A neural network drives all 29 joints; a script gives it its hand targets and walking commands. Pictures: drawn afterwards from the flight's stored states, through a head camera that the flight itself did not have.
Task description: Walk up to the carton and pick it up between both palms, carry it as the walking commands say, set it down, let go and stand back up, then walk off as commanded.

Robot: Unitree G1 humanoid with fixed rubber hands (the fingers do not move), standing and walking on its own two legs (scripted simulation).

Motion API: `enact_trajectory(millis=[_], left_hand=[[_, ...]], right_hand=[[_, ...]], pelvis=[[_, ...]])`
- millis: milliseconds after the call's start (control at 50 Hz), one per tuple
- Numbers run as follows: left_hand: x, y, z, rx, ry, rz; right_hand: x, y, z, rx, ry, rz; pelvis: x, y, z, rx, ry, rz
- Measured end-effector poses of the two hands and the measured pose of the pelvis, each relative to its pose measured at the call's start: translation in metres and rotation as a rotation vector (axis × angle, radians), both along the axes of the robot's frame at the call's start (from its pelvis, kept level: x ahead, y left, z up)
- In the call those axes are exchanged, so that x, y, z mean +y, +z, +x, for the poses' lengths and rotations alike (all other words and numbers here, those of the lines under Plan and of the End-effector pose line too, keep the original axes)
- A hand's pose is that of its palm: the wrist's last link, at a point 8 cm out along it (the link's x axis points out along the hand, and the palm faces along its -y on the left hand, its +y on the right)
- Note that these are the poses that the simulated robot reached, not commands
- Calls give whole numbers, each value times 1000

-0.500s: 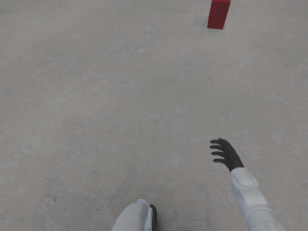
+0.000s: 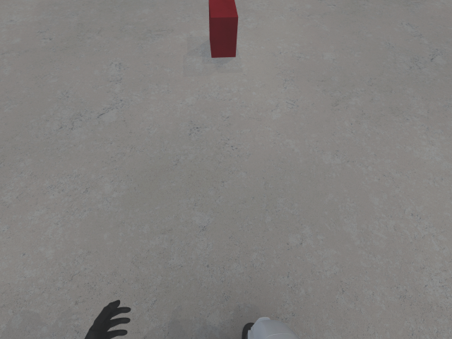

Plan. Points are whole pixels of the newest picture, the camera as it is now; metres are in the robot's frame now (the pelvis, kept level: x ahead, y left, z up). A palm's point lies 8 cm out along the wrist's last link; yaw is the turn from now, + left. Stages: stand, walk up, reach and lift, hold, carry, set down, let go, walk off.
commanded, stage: walk up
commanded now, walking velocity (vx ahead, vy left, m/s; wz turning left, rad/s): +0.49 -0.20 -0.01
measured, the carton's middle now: (222, 29) +2.00 -0.11 -0.61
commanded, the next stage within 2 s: none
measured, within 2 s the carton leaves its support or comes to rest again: neither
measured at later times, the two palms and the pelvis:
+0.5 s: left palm (95, 239) +0.33 +0.27 -0.12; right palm (323, 223) +0.33 -0.22 -0.09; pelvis +0.29 +0.02 +0.02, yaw -1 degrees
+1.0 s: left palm (135, 153) +0.54 +0.20 -0.10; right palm (315, 111) +0.67 -0.30 -0.10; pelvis +0.54 -0.05 +0.02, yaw -1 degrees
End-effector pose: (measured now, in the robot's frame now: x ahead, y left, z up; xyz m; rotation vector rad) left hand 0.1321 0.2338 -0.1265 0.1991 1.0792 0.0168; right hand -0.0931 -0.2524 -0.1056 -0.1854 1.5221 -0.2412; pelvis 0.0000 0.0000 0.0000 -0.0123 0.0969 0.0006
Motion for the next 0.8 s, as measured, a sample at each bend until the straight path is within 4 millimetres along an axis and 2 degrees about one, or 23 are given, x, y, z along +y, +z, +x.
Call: enact_trajectory(millis=[40,120,200,260,300,320,360,480,560,620,720,760,800], left_hand=[[2,5,9,25,31,19],[18,14,10,94,118,68],[31,10,11,163,196,79],[34,-4,25,218,226,54],[38,-19,43,244,223,39],[39,-23,56,246,216,33],[39,-20,85,225,202,25],[35,6,179,164,132,13],[22,14,237,144,88,-2],[9,15,279,138,62,-8],[-18,10,348,136,37,19],[-28,6,370,124,45,40],[-34,11,382,121,77,53]], right_hand=[[-1,-4,57,-68,30,15],[-1,-11,194,-254,137,33],[13,-5,322,-429,234,48],[32,1,398,-518,270,52],[39,-1,430,-553,275,38],[40,-3,439,-553,271,30],[42,0,442,-530,246,26],[30,13,423,-402,132,12],[20,15,414,-298,72,10],[10,14,418,-231,38,13],[-15,-3,447,-142,15,44],[-29,-15,471,-127,27,56],[-41,-17,509,-149,61,61]], pelvis=[[-2,6,23,2,-14,11],[0,13,67,-13,-22,12],[7,11,113,-44,-20,-1],[14,5,151,-51,-19,-12],[21,-5,177,-57,-20,-24],[24,-8,189,-65,-16,-24],[26,-3,211,-79,-9,-18],[23,21,277,-113,-19,-33],[14,27,319,-102,-22,-33],[2,26,352,-82,-24,-28],[-26,14,407,-28,-23,10],[-39,6,429,-27,-23,24],[-46,8,449,-34,-23,31]])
